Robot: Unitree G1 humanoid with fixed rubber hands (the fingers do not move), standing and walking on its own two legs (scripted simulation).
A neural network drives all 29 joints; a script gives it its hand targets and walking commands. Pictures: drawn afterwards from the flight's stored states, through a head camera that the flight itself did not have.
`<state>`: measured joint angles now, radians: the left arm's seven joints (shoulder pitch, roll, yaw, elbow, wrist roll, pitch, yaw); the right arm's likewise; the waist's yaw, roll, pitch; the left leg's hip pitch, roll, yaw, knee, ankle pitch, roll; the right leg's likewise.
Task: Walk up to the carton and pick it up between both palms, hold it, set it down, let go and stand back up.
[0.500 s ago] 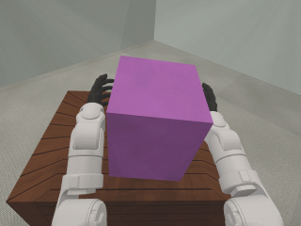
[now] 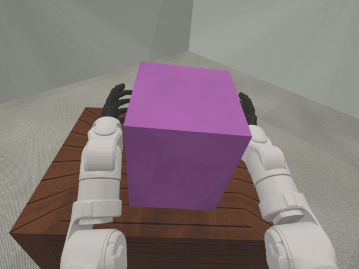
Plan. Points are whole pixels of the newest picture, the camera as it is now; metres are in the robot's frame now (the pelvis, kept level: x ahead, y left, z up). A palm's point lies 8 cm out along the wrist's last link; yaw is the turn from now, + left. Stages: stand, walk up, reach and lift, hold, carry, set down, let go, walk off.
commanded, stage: hold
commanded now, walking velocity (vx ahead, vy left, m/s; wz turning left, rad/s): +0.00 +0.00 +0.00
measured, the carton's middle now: (179, 138) +0.36 +0.00 +0.15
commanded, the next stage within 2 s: none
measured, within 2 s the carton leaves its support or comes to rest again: neither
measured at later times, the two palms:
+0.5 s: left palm (107, 118) +0.36 +0.15 +0.20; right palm (243, 125) +0.36 -0.14 +0.19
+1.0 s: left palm (108, 120) +0.35 +0.15 +0.20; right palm (244, 126) +0.36 -0.14 +0.19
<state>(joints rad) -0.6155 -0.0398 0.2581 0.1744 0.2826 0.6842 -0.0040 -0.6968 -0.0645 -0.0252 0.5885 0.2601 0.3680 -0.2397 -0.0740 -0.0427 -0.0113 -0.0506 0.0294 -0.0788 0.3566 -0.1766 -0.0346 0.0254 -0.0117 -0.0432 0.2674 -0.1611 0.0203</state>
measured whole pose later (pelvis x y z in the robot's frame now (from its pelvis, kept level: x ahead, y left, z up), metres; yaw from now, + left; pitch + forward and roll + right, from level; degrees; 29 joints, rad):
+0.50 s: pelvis +0.00 +0.00 +0.00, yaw +0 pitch -8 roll -1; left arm -0.65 -0.03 0.28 0.20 0.30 0.70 -0.03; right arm -0.73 -0.05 -0.05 0.62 0.26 0.38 -0.24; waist -0.07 -0.05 0.00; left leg -0.04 0.02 -0.08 0.36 -0.17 -0.03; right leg 0.04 -0.02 -0.04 0.27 -0.16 0.02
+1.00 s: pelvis +0.00 +0.00 +0.00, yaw +0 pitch -9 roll -1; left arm -0.59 -0.05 0.26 0.11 0.30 0.72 -0.02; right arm -0.68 -0.07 0.00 0.55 0.29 0.39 -0.25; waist -0.07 -0.04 0.00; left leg -0.02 0.03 -0.08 0.36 -0.19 -0.03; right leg 0.06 -0.01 -0.04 0.27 -0.18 0.02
